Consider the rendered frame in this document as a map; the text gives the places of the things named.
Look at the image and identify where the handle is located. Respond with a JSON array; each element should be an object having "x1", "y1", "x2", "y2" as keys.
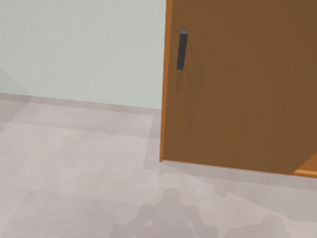
[{"x1": 176, "y1": 27, "x2": 188, "y2": 70}]

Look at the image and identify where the wardrobe door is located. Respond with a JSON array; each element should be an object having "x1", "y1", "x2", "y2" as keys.
[
  {"x1": 298, "y1": 152, "x2": 317, "y2": 172},
  {"x1": 162, "y1": 0, "x2": 317, "y2": 175}
]

